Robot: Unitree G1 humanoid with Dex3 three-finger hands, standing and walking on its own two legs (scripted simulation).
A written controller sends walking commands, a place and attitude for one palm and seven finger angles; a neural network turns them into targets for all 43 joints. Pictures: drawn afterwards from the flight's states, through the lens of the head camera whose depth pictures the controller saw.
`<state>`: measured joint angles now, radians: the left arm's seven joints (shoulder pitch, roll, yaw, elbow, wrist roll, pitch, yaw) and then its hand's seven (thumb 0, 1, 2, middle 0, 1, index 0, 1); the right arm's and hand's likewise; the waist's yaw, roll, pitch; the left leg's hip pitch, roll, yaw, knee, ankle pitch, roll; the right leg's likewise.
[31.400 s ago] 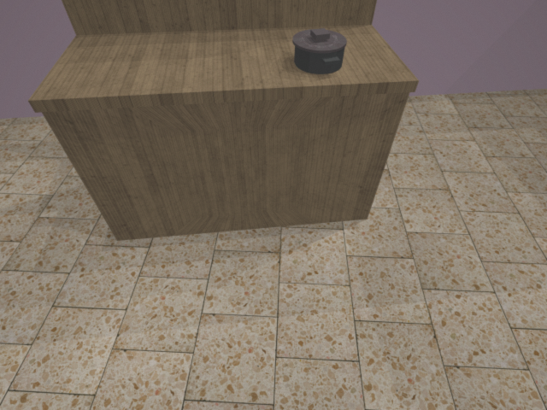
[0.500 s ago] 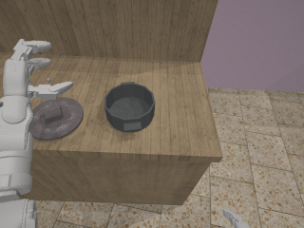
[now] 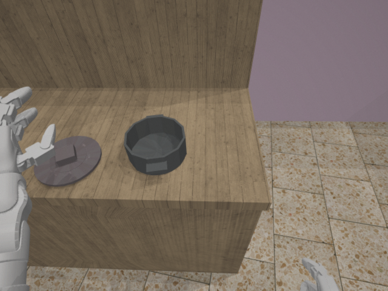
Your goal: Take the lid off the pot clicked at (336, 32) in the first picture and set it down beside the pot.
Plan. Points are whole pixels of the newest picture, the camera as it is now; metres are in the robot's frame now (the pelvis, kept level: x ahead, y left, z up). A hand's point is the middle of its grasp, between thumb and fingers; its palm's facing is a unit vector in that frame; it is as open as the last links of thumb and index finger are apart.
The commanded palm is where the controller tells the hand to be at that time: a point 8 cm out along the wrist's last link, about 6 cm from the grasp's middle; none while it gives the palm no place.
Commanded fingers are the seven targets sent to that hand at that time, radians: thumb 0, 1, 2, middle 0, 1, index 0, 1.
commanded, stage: draw the hand back to the body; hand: left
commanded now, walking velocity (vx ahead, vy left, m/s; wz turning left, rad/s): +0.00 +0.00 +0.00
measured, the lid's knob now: (65, 154) +0.44 +0.40 -0.01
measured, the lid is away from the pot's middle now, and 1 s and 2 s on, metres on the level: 0.25 0.25 0.25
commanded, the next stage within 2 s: step back with the hand held close in 1.00 s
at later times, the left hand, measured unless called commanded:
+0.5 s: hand (26, 198) +0.21 +0.27 +0.17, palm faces +0.44 -0.85 -0.30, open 7.5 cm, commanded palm +0.15 +0.30 +0.19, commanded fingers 0.00 0.90 0.90 -0.20 -0.30 -0.20 -0.30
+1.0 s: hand (7, 243) +0.14 +0.27 +0.17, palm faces +0.39 -0.84 -0.37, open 7.4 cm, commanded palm +0.09 +0.31 +0.18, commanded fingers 0.00 0.90 0.90 -0.20 -0.30 -0.20 -0.30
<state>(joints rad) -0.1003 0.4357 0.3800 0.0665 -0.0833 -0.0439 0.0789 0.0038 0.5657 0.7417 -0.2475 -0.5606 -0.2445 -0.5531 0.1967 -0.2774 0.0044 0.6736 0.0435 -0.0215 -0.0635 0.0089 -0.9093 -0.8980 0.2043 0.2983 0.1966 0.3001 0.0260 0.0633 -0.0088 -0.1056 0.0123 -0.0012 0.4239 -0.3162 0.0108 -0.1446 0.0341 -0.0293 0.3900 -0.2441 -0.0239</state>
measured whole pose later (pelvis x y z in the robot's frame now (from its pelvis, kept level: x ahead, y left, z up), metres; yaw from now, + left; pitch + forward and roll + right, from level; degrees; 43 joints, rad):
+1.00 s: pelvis -0.03 +0.02 +0.00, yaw +0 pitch -5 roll -1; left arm 0.50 0.35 0.28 -0.51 -0.07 -0.07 0.08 0.01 0.89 0.90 -0.21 -0.31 -0.21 -0.30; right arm 0.18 -0.22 0.04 0.65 -0.01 -0.11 -0.06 0.01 -0.91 -0.90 0.21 0.30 0.20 0.30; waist 0.08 0.05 0.01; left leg -0.07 -0.02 0.00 0.44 -0.29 0.04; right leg -0.09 0.00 -0.02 0.37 -0.19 0.01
